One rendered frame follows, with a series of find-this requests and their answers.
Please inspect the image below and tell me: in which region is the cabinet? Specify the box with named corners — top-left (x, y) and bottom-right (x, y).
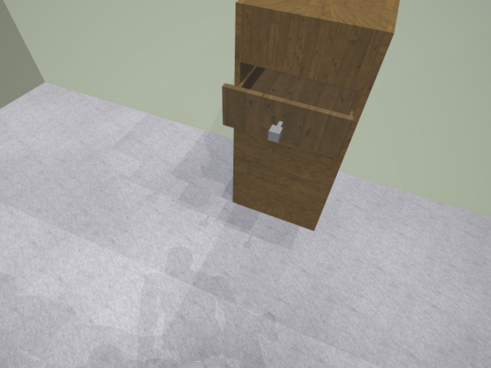
top-left (232, 0), bottom-right (400, 231)

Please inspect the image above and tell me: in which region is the handle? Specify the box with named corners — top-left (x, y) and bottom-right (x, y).
top-left (268, 121), bottom-right (283, 143)

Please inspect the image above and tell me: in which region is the drawer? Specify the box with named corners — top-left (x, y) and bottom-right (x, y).
top-left (222, 66), bottom-right (359, 159)

